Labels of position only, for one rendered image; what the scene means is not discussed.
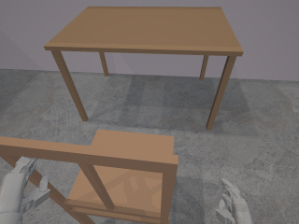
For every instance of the chair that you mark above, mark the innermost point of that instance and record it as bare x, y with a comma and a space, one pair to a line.
123, 175

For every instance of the right robot hand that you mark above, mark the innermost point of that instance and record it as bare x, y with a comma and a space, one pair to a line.
238, 208

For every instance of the robot left forearm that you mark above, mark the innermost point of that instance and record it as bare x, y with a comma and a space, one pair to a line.
10, 218

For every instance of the left robot hand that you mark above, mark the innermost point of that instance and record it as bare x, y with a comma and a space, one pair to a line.
14, 183

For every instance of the table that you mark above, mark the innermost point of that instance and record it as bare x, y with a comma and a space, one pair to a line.
149, 30

